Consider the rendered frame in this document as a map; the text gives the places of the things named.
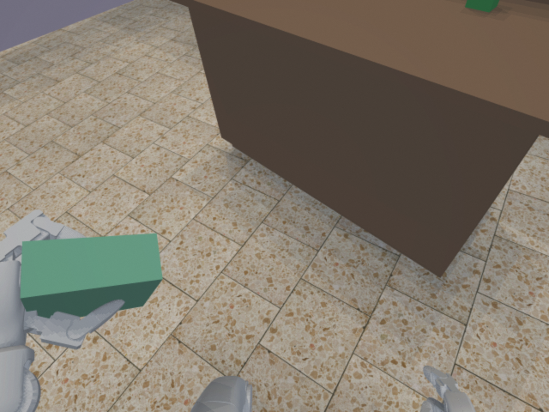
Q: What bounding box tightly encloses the sponge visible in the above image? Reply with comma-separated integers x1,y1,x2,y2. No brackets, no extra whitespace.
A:
20,233,163,318

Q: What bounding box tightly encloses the robot left hand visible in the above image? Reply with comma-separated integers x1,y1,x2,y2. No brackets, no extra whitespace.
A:
0,209,125,349

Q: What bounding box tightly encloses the left robot thigh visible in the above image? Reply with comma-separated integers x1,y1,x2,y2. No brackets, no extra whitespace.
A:
190,376,252,412

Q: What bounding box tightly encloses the left robot forearm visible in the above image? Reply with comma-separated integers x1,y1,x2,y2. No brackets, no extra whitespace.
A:
0,345,41,412

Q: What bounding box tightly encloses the table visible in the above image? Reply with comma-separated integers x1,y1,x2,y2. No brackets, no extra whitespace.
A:
170,0,549,278

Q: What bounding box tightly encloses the robot right hand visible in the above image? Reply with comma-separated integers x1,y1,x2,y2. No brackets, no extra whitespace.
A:
420,366,476,412

